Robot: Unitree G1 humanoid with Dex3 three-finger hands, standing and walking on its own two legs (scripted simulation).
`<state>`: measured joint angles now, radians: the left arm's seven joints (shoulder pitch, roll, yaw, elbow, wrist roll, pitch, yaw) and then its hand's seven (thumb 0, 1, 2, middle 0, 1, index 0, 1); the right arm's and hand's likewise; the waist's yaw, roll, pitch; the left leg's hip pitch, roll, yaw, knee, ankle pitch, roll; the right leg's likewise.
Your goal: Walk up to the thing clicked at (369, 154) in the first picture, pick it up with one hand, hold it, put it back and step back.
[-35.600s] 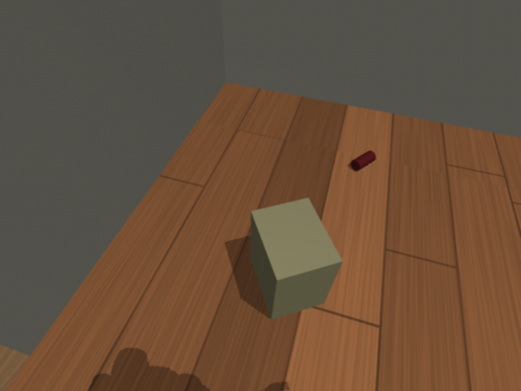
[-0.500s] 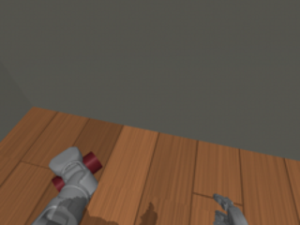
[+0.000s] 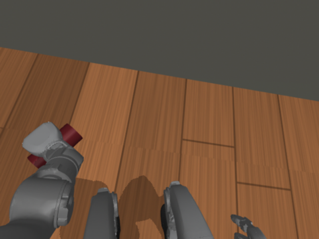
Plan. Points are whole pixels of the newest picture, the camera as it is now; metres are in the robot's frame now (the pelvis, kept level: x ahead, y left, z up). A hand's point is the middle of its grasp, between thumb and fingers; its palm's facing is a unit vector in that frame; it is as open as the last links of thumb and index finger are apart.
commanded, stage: crouch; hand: left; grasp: from above
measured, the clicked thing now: (56, 147) +0.39 +0.25 -0.16
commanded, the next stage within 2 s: lower in 1.16 s
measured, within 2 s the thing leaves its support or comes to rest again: neither
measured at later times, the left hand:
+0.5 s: hand (76, 153) +0.41 +0.24 -0.33, palm faces -0.31 -0.32 -0.90, open 9.2 cm
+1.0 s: hand (80, 152) +0.42 +0.24 -0.40, palm faces -0.31 -0.29 -0.91, open 9.1 cm
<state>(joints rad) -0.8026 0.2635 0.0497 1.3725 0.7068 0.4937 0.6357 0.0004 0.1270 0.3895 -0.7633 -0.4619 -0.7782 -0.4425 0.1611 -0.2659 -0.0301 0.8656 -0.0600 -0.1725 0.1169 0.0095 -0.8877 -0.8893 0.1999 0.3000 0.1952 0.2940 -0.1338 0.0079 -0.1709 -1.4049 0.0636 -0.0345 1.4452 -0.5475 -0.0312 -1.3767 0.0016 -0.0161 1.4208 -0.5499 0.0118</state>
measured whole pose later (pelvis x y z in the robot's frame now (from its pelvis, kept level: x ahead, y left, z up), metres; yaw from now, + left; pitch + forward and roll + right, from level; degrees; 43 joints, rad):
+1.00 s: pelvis -0.04 +0.00 -0.25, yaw -3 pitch +36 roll -4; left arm -1.11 0.55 0.26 1.66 0.85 0.31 0.59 0.00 0.12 0.32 -0.81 -0.42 -0.83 -0.40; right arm 0.16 -0.30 0.02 0.91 -0.18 -0.27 0.24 0.01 -0.91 -0.90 0.20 0.30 0.20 0.29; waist -0.25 0.06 -0.09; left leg -2.26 0.04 -0.11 2.29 -0.66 -0.03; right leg -2.22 0.02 -0.03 2.25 -0.66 0.03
